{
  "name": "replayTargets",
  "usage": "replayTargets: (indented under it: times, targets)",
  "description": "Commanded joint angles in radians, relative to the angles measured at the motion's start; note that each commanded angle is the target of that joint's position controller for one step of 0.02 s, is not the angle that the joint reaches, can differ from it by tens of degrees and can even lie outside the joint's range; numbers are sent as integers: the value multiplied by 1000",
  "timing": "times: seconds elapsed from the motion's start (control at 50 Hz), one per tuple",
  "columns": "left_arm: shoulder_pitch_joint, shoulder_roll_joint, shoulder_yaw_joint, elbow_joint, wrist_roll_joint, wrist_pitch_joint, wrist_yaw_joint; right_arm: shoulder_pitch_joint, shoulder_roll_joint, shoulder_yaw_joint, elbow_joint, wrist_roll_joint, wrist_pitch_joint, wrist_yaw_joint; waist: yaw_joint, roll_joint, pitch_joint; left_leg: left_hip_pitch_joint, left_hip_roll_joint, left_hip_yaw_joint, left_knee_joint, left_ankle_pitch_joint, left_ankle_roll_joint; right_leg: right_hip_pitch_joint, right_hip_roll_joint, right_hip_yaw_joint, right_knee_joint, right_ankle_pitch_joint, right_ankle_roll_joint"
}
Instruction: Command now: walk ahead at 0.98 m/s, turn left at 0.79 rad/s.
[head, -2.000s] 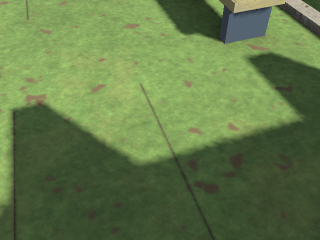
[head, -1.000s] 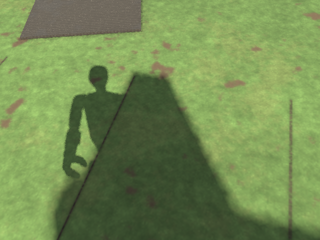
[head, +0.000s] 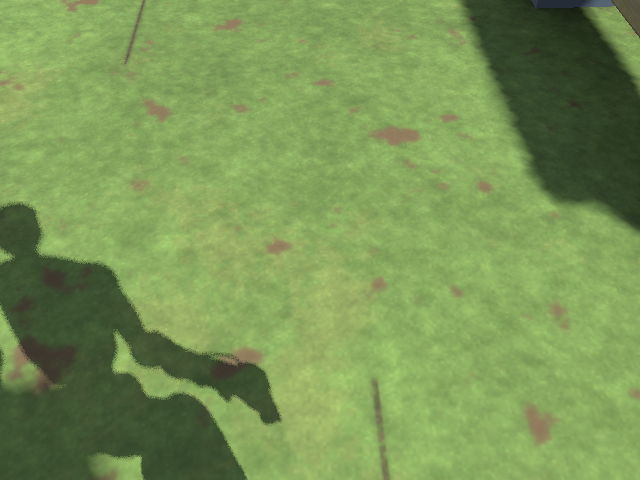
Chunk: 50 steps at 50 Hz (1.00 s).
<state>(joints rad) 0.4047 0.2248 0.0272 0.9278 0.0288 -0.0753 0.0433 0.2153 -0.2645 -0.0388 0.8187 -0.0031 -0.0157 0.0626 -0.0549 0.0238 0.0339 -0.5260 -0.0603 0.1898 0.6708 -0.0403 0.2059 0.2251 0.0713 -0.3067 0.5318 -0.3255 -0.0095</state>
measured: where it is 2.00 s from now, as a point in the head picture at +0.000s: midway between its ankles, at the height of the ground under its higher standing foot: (259, 334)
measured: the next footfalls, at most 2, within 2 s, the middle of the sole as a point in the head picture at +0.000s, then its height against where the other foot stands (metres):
right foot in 0.40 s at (379, 425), level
left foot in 0.80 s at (200, 362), level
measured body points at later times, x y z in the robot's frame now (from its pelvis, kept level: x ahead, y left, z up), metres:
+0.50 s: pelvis +0.45 -0.03 +0.01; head +0.49 -0.01 +0.46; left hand +0.51 +0.29 -0.07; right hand +0.65 -0.29 -0.10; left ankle +0.24 +0.00 -0.60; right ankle +0.57 -0.14 -0.71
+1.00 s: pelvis +0.73 +0.12 +0.03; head +0.77 +0.15 +0.47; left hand +0.69 +0.43 -0.09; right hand +1.01 -0.01 -0.07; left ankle +0.75 +0.25 -0.71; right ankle +0.78 -0.02 -0.61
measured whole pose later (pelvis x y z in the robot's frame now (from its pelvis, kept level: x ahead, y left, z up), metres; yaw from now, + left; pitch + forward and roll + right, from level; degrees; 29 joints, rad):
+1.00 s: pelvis +0.73 +0.12 +0.03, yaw +26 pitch +3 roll +0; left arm 0.24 0.32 0.07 0.74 -0.03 0.00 0.04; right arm 0.09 -0.24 -0.02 0.70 -0.02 -0.04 0.00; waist 0.03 -0.02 0.06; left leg -0.39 0.01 0.11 0.47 -0.13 0.05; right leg -0.60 -0.07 0.03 1.23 -0.48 0.11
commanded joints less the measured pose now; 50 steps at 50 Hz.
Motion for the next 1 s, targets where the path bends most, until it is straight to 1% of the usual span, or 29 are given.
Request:
replayTargets:
  times: [0.02, 0.04, 0.06, 0.08, 0.1, 0.14, 0.18, 0.26, 0.32, 0.36, 0.38, 0.4, 0.42, 0.44, 0.46, 0.5, 0.58, 0.62, 0.68, 0.7, 0.74, 0.78, 0.8, 0.82, 0.84, 0.86, 0.9, 0.94, 1.0]
  targets:
    - [-415, 78, 15, -195, 16, -9, -22, 496, -152, -75, 145, 30, 21, -35, -268, 235, 3, 646, 38, -251, -36, -35, 131, -792, 31, 107, 1175, -42, -6]
    - [-268, -13, -16, -299, -5, -26, -34, 309, -204, -67, 76, -3, 12, -36, -22, 249, -76, 740, 161, -734, -98, -37, 290, -1095, 43, 325, 1318, -169, 31]
    - [-236, 40, -30, -332, 13, -59, -50, 277, -208, -76, 35, -14, 9, -48, -25, 150, -165, 750, 300, -1035, -379, -459, 329, -1151, -1, 449, 1220, -140, 14]
    - [-257, 114, -20, -316, 19, -77, -58, 255, -150, -68, 29, -29, 3, -60, 9, -59, -58, 590, 305, -1034, -493, -635, 265, -1119, -66, 455, 1076, -55, -2]
    - [-288, 130, -17, -312, 35, -69, -56, 211, -138, -61, 28, -26, -8, -62, 52, -142, 10, 434, 264, -943, -509, -600, 207, -1055, -103, 438, 968, -33, 5]
    - [-282, 126, -29, -310, 55, -17, -53, 184, -147, -53, 15, -16, -45, -71, 99, -155, 82, 218, 186, -797, -521, -481, 176, -954, -161, 419, 800, -17, 46]
    - [-362, 120, -39, -341, 43, 7, -57, 179, -162, -56, 4, -8, -70, -65, 82, -135, 111, 72, 106, -651, -552, -321, 155, -840, -192, 362, 579, 86, 80]
    - [-526, 69, -61, -406, -5, 6, -68, 225, -183, -78, 4, 9, -74, -47, -32, -22, 72, 142, 28, -536, -507, -36, 70, -693, -150, 302, 159, 372, 80]
    - [-529, 99, -48, -417, -12, -4, -61, 241, -203, -93, -6, 5, -69, -43, -59, 38, 17, 315, 61, -569, -414, 136, 26, -641, -105, 309, 8, 397, 60]
    - [-417, 163, -19, -386, -9, -14, -46, 214, -231, -101, -20, -3, -70, -50, -4, 52, -64, 403, 72, -588, -253, 340, -15, -502, -63, 321, -40, 289, 44]
    - [-258, 211, 5, -348, -10, -21, -34, 176, -263, -106, -29, -7, -72, -46, 94, 31, -162, 394, 49, -561, -64, 426, -39, -330, -53, 311, -37, 208, 29]
    - [-26, 266, 33, -298, 1, -26, -16, 108, -250, -103, -51, -9, -81, -43, 224, 18, -272, 246, 13, -532, 203, 343, -61, -66, -128, 358, 28, 115, 9]
    - [211, 337, 57, -253, 30, -28, 2, 53, -85, -57, -104, -18, -94, -51, 288, -193, -397, 49, -44, -454, 565, -282, -49, 154, -386, 627, 1, -262, 14]
    - [60, 423, 76, -272, 50, -21, -12, 201, -19, -26, -180, 49, -92, -47, 108, -556, -487, -224, -88, -354, 775, -479, -76, 221, -599, 1282, -302, -497, -96]
    - [-86, 286, 66, -309, 43, -11, -21, 129, -109, -28, -129, 11, -64, -60, 111, -297, -308, -314, 17, -317, 834, -351, -69, 68, -537, 1190, -319, -671, -119]
    - [-127, 167, 37, -281, 34, -3, -29, 14, -135, -38, -138, -20, -44, -33, 112, -78, -130, -276, 92, -275, 728, -233, -90, -155, -430, 782, -276, -251, -91]
    - [4, 86, 13, -150, 2, -37, -46, -89, -44, -4, -220, -41, -4, 9, 75, -114, -20, -298, 142, -276, 669, -210, -105, -281, -355, 463, -292, 289, -56]
    - [-9, 119, 15, -135, -2, -62, -57, -128, -42, 8, -259, -48, -11, 3, 41, -104, 18, -270, 96, -284, 517, -185, -122, -336, -346, 374, -308, 689, -85]
    - [-71, 162, 17, -121, -16, -67, -65, -171, -32, 32, -254, -40, -37, 19, 16, -105, 41, 47, 26, -150, 43, 23, -134, -495, -234, 206, -376, 779, -67]
    - [-93, 289, 56, -140, -83, -63, -39, -200, -37, 23, -265, 35, -65, 7, 14, -116, 6, 93, 35, -170, 25, 22, -148, -433, -260, 266, -344, 820, -108]
    - [-51, 323, 65, -114, -91, -58, -22, -207, -94, 13, -269, 13, -85, 3, -10, -100, -37, 158, 20, -199, -88, 77, -129, -328, -297, 311, -279, 935, -106]
    - [-42, 299, 58, -103, -83, -38, -21, -35, -152, -19, -208, -19, -86, -16, -100, -127, -124, 386, 18, -207, -227, 257, -85, -306, -253, 308, -36, 984, -54]
    - [-23, 257, 45, -123, -64, -39, -22, 57, -210, -36, -182, -44, -78, -34, -124, -105, -209, 632, 120, -275, -165, 558, -60, -464, -188, 305, 180, 769, -11]
    - [102, 116, 5, -140, -24, -33, -36, 94, -262, -33, -192, -83, -65, -56, -52, 193, -400, 959, 477, -575, -29, 1164, 95, -766, -38, 288, 667, -259, 55]
    - [193, 172, 16, -118, -52, -28, -38, 104, -213, -20, -229, -70, -51, -54, -57, 187, -632, 1007, 557, -687, -22, 1206, 168, -800, -38, 499, 858, -399, 58]
    - [112, 238, 42, -146, -74, -16, -36, 39, -191, -24, -239, -38, -38, -53, -42, 125, -545, 885, 506, -586, -81, 1003, 159, -854, -84, 477, 872, -349, 69]
    - [17, 201, 48, -167, -65, 18, -10, -48, -113, -11, -210, 2, -41, -59, 17, 19, -296, 631, 406, -460, -193, 687, 92, -931, -147, 391, 791, -220, 104]
    - [67, 160, 56, -170, -63, 68, -1, -128, -88, -12, -202, -13, -41, -61, 102, 69, -204, 370, 386, -366, -307, 502, 76, -810, -178, 371, 786, -165, 125]
    - [0, 123, 59, -232, -56, 103, 6, -203, -102, -29, -188, -25, -47, -74, 130, 89, -133, 207, 394, -250, -400, 348, 67, -785, -202, 347, 672, -87, 124]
